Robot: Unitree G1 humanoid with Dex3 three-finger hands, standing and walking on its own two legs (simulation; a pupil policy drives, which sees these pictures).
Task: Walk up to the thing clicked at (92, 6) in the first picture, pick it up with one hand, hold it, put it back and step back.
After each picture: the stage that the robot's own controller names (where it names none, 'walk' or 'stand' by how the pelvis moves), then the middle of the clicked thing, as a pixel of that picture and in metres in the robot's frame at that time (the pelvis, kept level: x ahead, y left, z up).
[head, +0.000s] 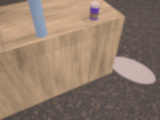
stand; (94, 11) +1.05 -0.04 -0.05
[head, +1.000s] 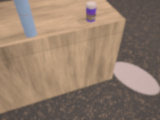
rise first; (91, 11) +0.96 +0.01 -0.02
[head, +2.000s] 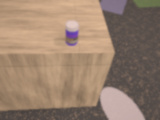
rise first; (71, 33) +0.67 +0.15 -0.03
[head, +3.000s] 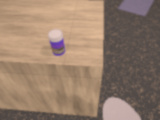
walk; (57, 43) +0.59 +0.19 -0.03
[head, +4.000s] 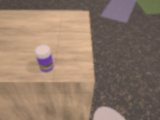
stand; (44, 58) +0.51 +0.20 -0.03
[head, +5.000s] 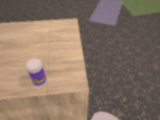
stand; (36, 72) +0.46 +0.23 -0.05
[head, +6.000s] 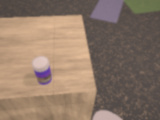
stand; (42, 71) +0.45 +0.20 -0.04
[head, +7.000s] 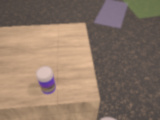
stand; (46, 80) +0.42 +0.19 -0.06
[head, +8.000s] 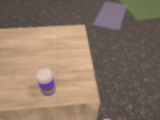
stand; (46, 82) +0.42 +0.19 -0.06
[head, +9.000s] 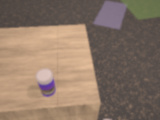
stand; (46, 83) +0.41 +0.18 -0.06
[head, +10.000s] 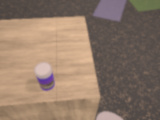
rise first; (45, 77) +0.42 +0.19 -0.05
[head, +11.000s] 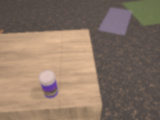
rise first; (49, 84) +0.42 +0.19 -0.05
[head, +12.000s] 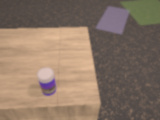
go down; (47, 82) +0.42 +0.18 -0.04
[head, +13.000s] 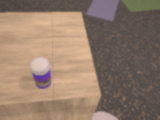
go down; (41, 73) +0.42 +0.17 +0.00
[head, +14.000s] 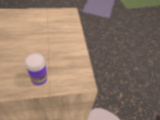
close in; (37, 70) +0.43 +0.18 +0.00
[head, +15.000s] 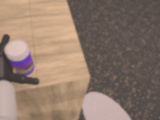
close; (21, 59) +0.43 +0.19 +0.04
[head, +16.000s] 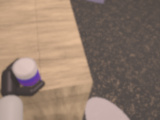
lift; (29, 76) +0.37 +0.18 +0.03
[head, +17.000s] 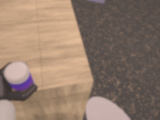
lift; (21, 80) +0.36 +0.20 +0.03
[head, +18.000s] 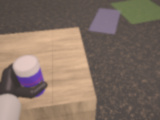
lift; (31, 77) +0.32 +0.17 +0.15
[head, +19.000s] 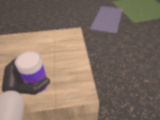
hold; (33, 73) +0.32 +0.16 +0.15
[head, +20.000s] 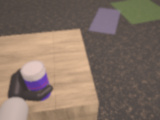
hold; (37, 81) +0.32 +0.16 +0.11
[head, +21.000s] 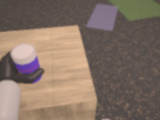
crouch; (28, 64) +0.36 +0.19 +0.14
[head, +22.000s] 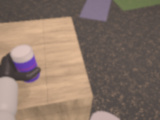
lower; (26, 64) +0.41 +0.20 +0.08
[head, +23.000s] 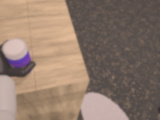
lower; (19, 58) +0.43 +0.19 +0.04
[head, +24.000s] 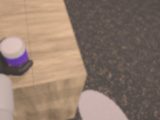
lower; (16, 56) +0.44 +0.19 +0.04
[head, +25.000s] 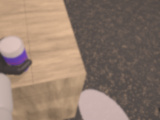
lower; (15, 55) +0.44 +0.19 +0.04
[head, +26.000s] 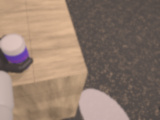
rest; (17, 53) +0.45 +0.19 +0.05
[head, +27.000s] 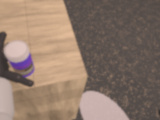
withdraw; (21, 60) +0.43 +0.18 +0.04
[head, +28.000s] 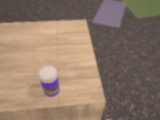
sink last; (49, 81) +0.39 +0.16 +0.00
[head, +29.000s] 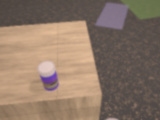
stand; (48, 76) +0.43 +0.18 +0.00
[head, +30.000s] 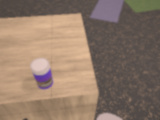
stand; (42, 74) +0.41 +0.18 +0.01
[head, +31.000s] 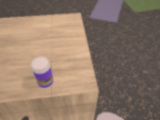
stand; (42, 72) +0.42 +0.19 +0.01
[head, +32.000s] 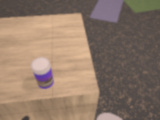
stand; (43, 73) +0.42 +0.18 +0.01
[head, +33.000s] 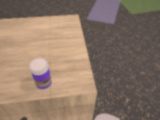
stand; (41, 74) +0.42 +0.19 +0.01
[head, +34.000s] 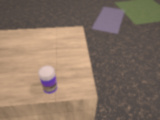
stand; (48, 80) +0.44 +0.18 -0.04
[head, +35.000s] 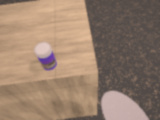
walk; (46, 57) +0.48 +0.20 -0.04
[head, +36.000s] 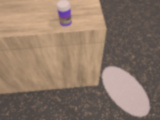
walk; (64, 13) +0.75 +0.12 -0.03
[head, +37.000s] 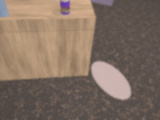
stand; (65, 4) +1.03 +0.17 -0.04
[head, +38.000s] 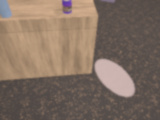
stand; (66, 3) +1.04 +0.16 -0.05
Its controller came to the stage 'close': yes
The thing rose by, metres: 0.19
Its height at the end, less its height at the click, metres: +0.00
